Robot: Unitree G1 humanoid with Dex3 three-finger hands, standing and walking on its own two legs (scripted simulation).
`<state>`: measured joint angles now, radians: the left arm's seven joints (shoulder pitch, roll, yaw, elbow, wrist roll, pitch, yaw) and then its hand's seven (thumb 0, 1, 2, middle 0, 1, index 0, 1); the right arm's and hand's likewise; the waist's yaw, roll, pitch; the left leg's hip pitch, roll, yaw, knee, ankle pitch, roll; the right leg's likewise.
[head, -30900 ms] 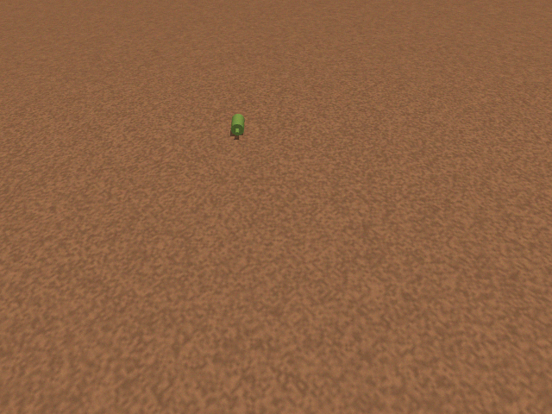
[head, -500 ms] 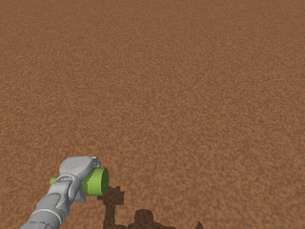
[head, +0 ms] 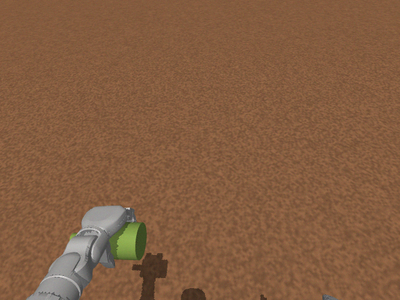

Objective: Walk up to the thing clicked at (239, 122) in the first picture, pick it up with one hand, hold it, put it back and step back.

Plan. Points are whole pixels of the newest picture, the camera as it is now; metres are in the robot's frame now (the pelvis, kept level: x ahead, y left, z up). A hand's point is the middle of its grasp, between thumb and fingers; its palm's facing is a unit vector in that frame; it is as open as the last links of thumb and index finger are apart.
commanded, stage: hold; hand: left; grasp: from above
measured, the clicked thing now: (106, 239) +0.31 +0.24 -0.08
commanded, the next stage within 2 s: crouch in 1.30 s
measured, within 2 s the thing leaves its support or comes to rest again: neither
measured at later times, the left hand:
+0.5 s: hand (107, 246) +0.28 +0.22 -0.04, palm faces -0.48 -0.03 -0.88, open 10.8 cm
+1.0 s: hand (109, 246) +0.27 +0.21 -0.03, palm faces -0.47 -0.03 -0.88, open 10.8 cm
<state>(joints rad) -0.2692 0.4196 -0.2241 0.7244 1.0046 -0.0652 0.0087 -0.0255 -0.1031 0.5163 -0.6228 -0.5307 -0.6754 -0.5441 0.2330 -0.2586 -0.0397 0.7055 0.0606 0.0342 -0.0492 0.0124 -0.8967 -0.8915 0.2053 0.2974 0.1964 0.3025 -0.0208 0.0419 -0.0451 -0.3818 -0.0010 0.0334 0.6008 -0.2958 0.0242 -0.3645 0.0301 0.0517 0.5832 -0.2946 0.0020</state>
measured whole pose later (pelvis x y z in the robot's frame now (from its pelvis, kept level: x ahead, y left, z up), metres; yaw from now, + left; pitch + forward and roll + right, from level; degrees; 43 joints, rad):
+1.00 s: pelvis -0.02 -0.01 +0.01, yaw +0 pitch +0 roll +0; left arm -0.24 0.42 -0.23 0.64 0.99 -0.07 -0.05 -0.03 -0.12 0.55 -0.63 -0.53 -0.68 -0.55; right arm 0.17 -0.26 -0.01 0.69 0.07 0.07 -0.07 0.01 -0.90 -0.89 0.20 0.30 0.20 0.30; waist 0.00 0.05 0.00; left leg -0.26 0.00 0.03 0.47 -0.21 0.02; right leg -0.25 0.03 0.05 0.48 -0.22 -0.01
